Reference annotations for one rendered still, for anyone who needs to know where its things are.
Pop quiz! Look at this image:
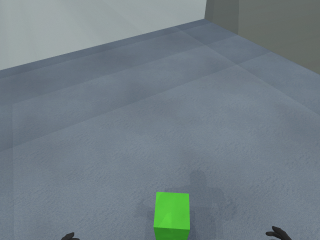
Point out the right robot hand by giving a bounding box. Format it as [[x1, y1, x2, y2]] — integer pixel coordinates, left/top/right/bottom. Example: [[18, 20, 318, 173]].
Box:
[[265, 226, 292, 240]]

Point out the carton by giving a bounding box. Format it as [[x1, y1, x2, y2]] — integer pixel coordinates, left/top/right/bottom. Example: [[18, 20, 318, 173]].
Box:
[[153, 192, 190, 240]]

